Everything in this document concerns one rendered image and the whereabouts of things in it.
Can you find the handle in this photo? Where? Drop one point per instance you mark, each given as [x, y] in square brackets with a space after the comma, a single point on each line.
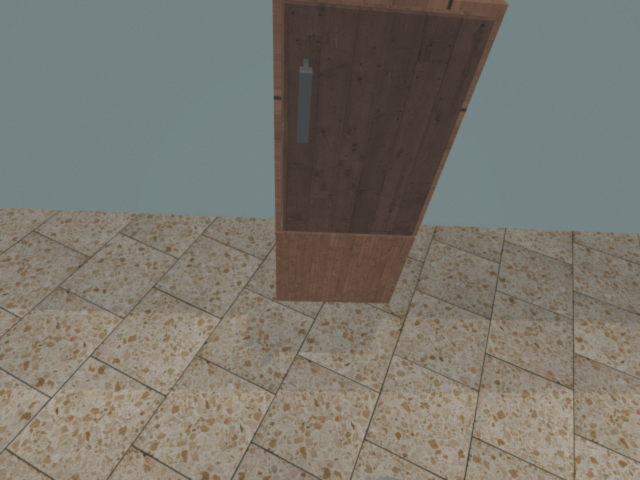
[304, 101]

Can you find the cupboard door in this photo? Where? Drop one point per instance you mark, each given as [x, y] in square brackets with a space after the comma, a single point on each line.
[387, 88]

